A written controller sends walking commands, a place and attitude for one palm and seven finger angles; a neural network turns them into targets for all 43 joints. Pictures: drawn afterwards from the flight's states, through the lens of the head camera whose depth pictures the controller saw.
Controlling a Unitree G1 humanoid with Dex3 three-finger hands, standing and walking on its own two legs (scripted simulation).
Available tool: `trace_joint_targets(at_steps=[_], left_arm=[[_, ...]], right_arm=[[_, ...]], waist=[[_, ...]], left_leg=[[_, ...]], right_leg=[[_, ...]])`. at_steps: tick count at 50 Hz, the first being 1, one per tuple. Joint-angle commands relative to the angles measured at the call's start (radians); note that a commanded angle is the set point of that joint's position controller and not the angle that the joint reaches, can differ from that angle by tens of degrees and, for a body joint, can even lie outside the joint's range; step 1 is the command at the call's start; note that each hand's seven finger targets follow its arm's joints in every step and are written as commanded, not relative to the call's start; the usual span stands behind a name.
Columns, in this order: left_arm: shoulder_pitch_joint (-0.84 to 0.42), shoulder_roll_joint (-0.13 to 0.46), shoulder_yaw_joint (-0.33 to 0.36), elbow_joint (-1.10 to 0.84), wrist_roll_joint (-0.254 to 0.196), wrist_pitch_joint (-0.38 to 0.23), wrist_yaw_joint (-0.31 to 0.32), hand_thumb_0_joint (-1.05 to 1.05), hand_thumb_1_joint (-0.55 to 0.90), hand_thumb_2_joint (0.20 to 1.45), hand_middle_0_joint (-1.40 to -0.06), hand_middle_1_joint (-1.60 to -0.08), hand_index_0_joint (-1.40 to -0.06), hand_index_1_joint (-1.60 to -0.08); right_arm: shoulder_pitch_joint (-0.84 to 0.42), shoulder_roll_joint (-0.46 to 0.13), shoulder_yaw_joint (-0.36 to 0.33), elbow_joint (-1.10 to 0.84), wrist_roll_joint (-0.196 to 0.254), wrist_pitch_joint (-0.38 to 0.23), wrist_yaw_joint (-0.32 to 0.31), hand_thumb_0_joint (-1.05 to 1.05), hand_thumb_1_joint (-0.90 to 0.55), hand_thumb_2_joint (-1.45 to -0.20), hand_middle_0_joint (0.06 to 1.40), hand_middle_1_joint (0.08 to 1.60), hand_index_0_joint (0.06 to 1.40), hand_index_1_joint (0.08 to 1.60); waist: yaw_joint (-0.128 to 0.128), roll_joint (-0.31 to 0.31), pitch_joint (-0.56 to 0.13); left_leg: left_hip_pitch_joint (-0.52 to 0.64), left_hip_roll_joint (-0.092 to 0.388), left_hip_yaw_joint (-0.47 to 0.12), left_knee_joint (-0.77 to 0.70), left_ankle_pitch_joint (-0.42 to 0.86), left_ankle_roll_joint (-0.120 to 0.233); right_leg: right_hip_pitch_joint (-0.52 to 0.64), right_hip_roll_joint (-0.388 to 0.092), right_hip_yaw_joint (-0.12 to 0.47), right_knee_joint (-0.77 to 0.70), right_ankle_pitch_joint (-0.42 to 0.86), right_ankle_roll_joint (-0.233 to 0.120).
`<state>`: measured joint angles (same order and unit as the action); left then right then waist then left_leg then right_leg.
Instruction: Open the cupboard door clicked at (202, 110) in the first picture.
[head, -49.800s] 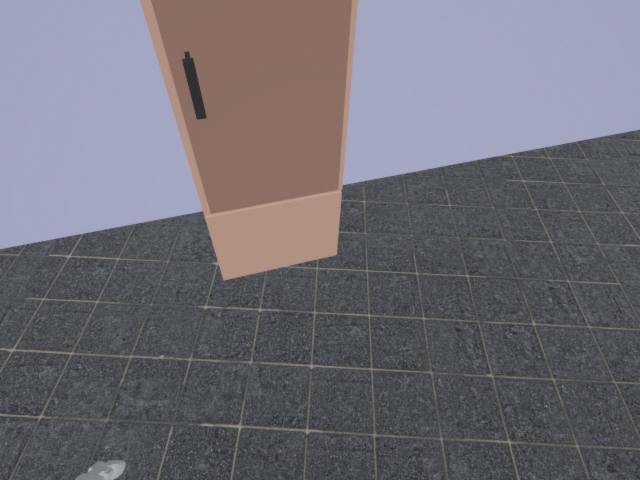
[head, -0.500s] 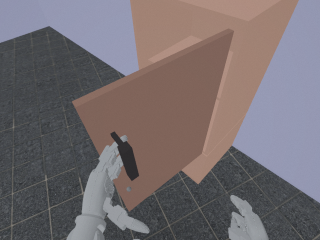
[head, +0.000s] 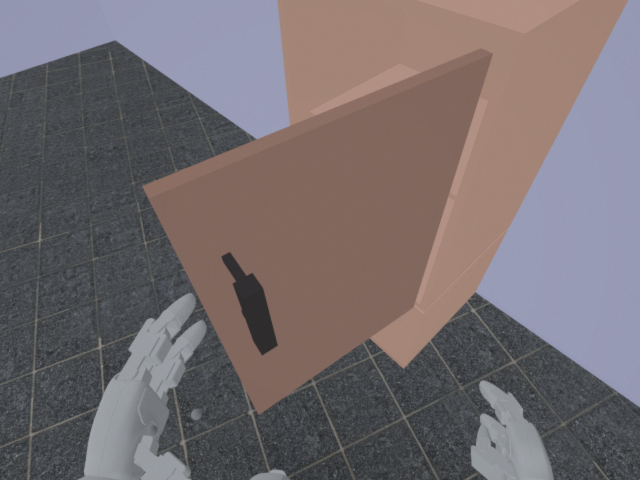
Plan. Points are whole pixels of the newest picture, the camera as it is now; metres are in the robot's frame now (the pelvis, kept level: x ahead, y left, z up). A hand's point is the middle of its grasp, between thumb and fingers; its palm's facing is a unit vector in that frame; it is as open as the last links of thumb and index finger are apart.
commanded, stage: slide the hand sideways off the handle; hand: left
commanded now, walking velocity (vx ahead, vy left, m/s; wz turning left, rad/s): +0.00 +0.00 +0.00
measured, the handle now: (248, 304) +0.29 +0.11 +0.09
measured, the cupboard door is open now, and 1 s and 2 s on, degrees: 82 82 82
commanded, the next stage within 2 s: draw the hand back to the body in 0.20 s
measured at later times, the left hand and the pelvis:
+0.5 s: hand (151, 423) +0.16 +0.17 +0.11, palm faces -0.02 -1.00 -0.06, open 16.3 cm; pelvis -0.01 +0.02 +0.00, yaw +0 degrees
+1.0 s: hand (72, 380) +0.18 +0.23 +0.15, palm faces +0.24 -0.91 -0.33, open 15.0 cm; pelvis +0.01 +0.02 +0.04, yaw +0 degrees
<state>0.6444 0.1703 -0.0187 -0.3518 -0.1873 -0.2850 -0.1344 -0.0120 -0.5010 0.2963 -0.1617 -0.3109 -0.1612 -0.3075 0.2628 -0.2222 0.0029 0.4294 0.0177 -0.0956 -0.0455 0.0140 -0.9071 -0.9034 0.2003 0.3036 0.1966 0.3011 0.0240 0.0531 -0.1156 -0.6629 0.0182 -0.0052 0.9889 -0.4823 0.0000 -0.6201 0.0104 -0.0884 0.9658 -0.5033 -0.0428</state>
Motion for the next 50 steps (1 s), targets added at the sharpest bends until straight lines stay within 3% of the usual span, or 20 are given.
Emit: trace_joint_targets(at_steps=[1, 4, 7, 9, 10, 13, 16, 19, 22, 25, 27, 35, 38, 40, 41, 42, 43, 45, 50], left_arm=[[0.057, 0.071, 0.079, -0.221, -0.040, -0.074, -0.035, 0.000, -0.500, 0.300, -0.150, -0.300, -0.150, -0.300], [0.059, 0.109, 0.127, -0.221, -0.061, -0.083, -0.057, 0.000, -0.500, 0.300, -0.150, -0.300, -0.150, -0.300], [0.067, 0.111, 0.140, -0.216, -0.077, -0.091, -0.078, 0.000, -0.500, 0.300, -0.150, -0.300, -0.150, -0.300], [0.072, 0.078, 0.100, -0.239, -0.087, -0.094, -0.092, 0.000, -0.500, 0.300, -0.150, -0.300, -0.150, -0.300], [0.065, 0.088, 0.106, -0.228, -0.089, -0.091, -0.094, 0.000, -0.500, 0.300, -0.150, -0.300, -0.150, -0.300], [0.026, 0.090, 0.085, -0.235, -0.079, -0.090, -0.092, 0.000, -0.500, 0.300, -0.150, -0.300, -0.150, -0.300], [0.013, 0.111, 0.098, -0.260, -0.063, -0.079, -0.069, 0.000, -0.500, 0.300, -0.150, -0.300, -0.150, -0.300], [0.007, 0.136, 0.127, -0.310, -0.057, -0.053, -0.042, 0.000, -0.500, 0.300, -0.150, -0.300, -0.150, -0.300], [0.030, 0.129, 0.142, -0.291, -0.065, -0.011, -0.024, 0.000, -0.500, 0.300, -0.150, -0.300, -0.150, -0.300], [0.050, 0.143, 0.173, -0.274, -0.075, 0.029, -0.031, 0.000, -0.500, 0.300, -0.150, -0.300, -0.150, -0.300], [0.031, 0.138, 0.164, -0.294, -0.084, 0.047, -0.045, 0.000, -0.500, 0.300, -0.150, -0.300, -0.150, -0.300], [-0.034, 0.191, 0.241, -0.314, -0.113, 0.084, -0.066, 0.000, -0.500, 0.300, -0.150, -0.300, -0.150, -0.300], [-0.054, 0.197, 0.254, -0.325, -0.122, 0.101, -0.081, 0.000, -0.395, 0.345, -0.154, -0.300, -0.154, -0.300], [-0.070, 0.207, 0.270, -0.311, -0.128, 0.119, -0.090, 0.000, -0.325, 0.375, -0.156, -0.300, -0.156, -0.300], [-0.102, 0.360, 0.312, -0.408, 0.034, 0.136, 0.070, 0.000, -0.290, 0.390, -0.158, -0.300, -0.158, -0.300], [-0.030, 0.263, 0.271, -0.366, 0.050, 0.166, 0.136, 0.000, -0.255, 0.405, -0.159, -0.300, -0.159, -0.300], [-0.011, 0.221, 0.232, -0.341, 0.077, 0.184, 0.175, 0.000, -0.220, 0.420, -0.160, -0.300, -0.160, -0.300], [-0.027, 0.238, 0.239, -0.345, 0.105, 0.197, 0.222, 0.000, -0.150, 0.450, -0.162, -0.300, -0.162, -0.300], [-0.067, 0.271, 0.266, -0.353, 0.139, 0.191, 0.269, 0.000, 0.025, 0.525, -0.169, -0.300, -0.169, -0.300]], right_arm=[[-0.076, -0.091, -0.039, -0.176, 0.011, -0.054, -0.009, 0.000, -0.900, -0.900, 0.200, 0.300, 0.200, 0.300], [-0.078, -0.093, -0.043, -0.171, 0.014, -0.055, -0.016, 0.000, -0.900, -0.900, 0.200, 0.300, 0.200, 0.300], [-0.085, -0.094, -0.044, -0.167, 0.018, -0.059, -0.019, 0.000, -0.900, -0.900, 0.200, 0.300, 0.200, 0.300], [-0.084, -0.095, -0.041, -0.176, 0.019, -0.070, -0.018, 0.000, -0.900, -0.900, 0.200, 0.300, 0.200, 0.300], [-0.085, -0.096, -0.042, -0.173, 0.019, -0.073, -0.018, 0.000, -0.900, -0.900, 0.200, 0.300, 0.200, 0.300], [-0.083, -0.105, -0.040, -0.176, 0.019, -0.080, -0.019, 0.000, -0.900, -0.900, 0.200, 0.300, 0.200, 0.300], [-0.084, -0.104, -0.041, -0.184, 0.021, -0.081, -0.021, 0.000, -0.900, -0.900, 0.200, 0.300, 0.200, 0.300], [-0.083, -0.097, -0.033, -0.191, 0.026, -0.078, -0.024, 0.000, -0.900, -0.900, 0.200, 0.300, 0.200, 0.300], [-0.089, -0.092, -0.028, -0.186, 0.030, -0.075, -0.026, 0.000, -0.900, -0.900, 0.200, 0.300, 0.200, 0.300], [-0.102, -0.096, -0.025, -0.176, 0.033, -0.075, -0.030, 0.000, -0.900, -0.900, 0.200, 0.300, 0.200, 0.300], [-0.105, -0.099, -0.019, -0.174, 0.036, -0.081, -0.031, 0.000, -0.900, -0.900, 0.200, 0.300, 0.200, 0.300], [-0.107, -0.113, -0.010, -0.138, 0.037, -0.122, -0.040, 0.000, -0.900, -0.900, 0.200, 0.300, 0.200, 0.300], [-0.109, -0.115, -0.007, -0.128, 0.042, -0.137, -0.043, 0.000, -0.900, -0.900, 0.200, 0.300, 0.200, 0.300], [-0.115, -0.118, -0.006, -0.115, 0.042, -0.147, -0.045, 0.000, -0.900, -0.900, 0.200, 0.300, 0.200, 0.300], [-0.116, -0.109, -0.007, -0.129, 0.025, -0.129, -0.071, 0.000, -0.900, -0.900, 0.200, 0.300, 0.200, 0.300], [-0.106, -0.086, 0.001, -0.118, 0.015, -0.120, -0.080, 0.000, -0.900, -0.900, 0.200, 0.300, 0.200, 0.300], [-0.100, -0.085, 0.006, -0.105, 0.013, -0.109, -0.079, 0.000, -0.900, -0.900, 0.200, 0.300, 0.200, 0.300], [-0.115, -0.094, 0.004, -0.090, 0.007, -0.093, -0.079, 0.000, -0.900, -0.900, 0.200, 0.300, 0.200, 0.300], [-0.144, -0.104, 0.008, -0.056, -0.004, -0.090, -0.076, 0.000, -0.900, -0.900, 0.200, 0.300, 0.200, 0.300]], waist=[[-0.007, -0.077, -0.116], [-0.007, -0.078, -0.115], [-0.005, -0.044, -0.107], [-0.010, -0.029, -0.115], [-0.013, -0.055, -0.112], [-0.020, -0.048, -0.093], [-0.010, -0.031, -0.103], [0.003, 0.014, -0.116], [0.006, -0.015, -0.095], [0.012, -0.043, -0.076], [0.004, -0.013, -0.054], [0.010, -0.012, -0.035], [0.010, 0.023, -0.036], [0.011, 0.005, -0.036], [0.055, 0.027, -0.033], [0.032, 0.017, 0.018], [0.024, 0.002, 0.050], [0.024, -0.033, 0.040], [0.026, 0.018, 0.039]], left_leg=[[0.053, -0.038, -0.017, -0.110, 0.245, 0.024], [0.044, -0.037, -0.020, -0.102, 0.227, 0.022], [0.044, -0.036, -0.022, -0.099, 0.225, 0.021], [0.062, -0.036, -0.026, -0.104, 0.237, 0.022], [0.049, -0.034, -0.029, -0.096, 0.233, 0.023], [0.041, -0.032, -0.036, -0.101, 0.196, 0.024], [0.053, -0.030, -0.037, -0.113, 0.175, 0.024], [0.085, -0.028, -0.039, -0.146, 0.168, 0.023], [0.091, -0.023, -0.046, -0.172, 0.162, 0.021], [0.095, -0.020, -0.045, -0.188, 0.169, 0.023], [0.112, -0.021, -0.043, -0.203, 0.165, 0.023], [0.172, -0.017, -0.054, -0.252, 0.179, 0.022], [0.206, -0.017, -0.055, -0.275, 0.190, 0.019], [0.222, -0.016, -0.058, -0.287, 0.201, 0.021], [0.233, -0.008, -0.035, -0.325, 0.190, 0.020], [0.248, -0.014, -0.024, -0.336, 0.177, 0.017], [0.266, -0.009, -0.025, -0.347, 0.185, 0.018], [0.307, -0.003, -0.026, -0.375, 0.217, 0.024], [0.405, 0.002, -0.025, -0.465, 0.287, 0.023]], right_leg=[[0.112, -0.004, 0.088, -0.169, 0.356, 0.037], [0.097, -0.002, 0.091, -0.172, 0.327, 0.038], [0.084, 0.002, 0.087, -0.170, 0.298, 0.031], [0.069, 0.008, 0.067, -0.159, 0.304, 0.029], [0.073, 0.007, 0.075, -0.163, 0.300, 0.031], [0.037, 0.012, 0.064, -0.159, 0.226, 0.025], [0.030, 0.016, 0.057, -0.158, 0.182, 0.020], [0.049, 0.018, 0.044, -0.164, 0.172, 0.016], [0.070, 0.022, 0.031, -0.180, 0.173, 0.018], [0.099, 0.023, 0.032, -0.205, 0.178, 0.020], [0.095, 0.021, 0.031, -0.222, 0.178, 0.022], [0.141, 0.024, 0.024, -0.274, 0.186, 0.020], [0.152, 0.023, 0.018, -0.290, 0.201, 0.022], [0.173, 0.024, 0.016, -0.305, 0.214, 0.022], [0.219, 0.000, 0.092, -0.372, 0.215, 0.006], [0.213, -0.010, 0.087, -0.407, 0.194, 0.008], [0.220, -0.010, 0.075, -0.419, 0.194, 0.011], [0.263, -0.010, 0.067, -0.448, 0.219, 0.013], [0.357, -0.014, 0.060, -0.494, 0.284, 0.014]])
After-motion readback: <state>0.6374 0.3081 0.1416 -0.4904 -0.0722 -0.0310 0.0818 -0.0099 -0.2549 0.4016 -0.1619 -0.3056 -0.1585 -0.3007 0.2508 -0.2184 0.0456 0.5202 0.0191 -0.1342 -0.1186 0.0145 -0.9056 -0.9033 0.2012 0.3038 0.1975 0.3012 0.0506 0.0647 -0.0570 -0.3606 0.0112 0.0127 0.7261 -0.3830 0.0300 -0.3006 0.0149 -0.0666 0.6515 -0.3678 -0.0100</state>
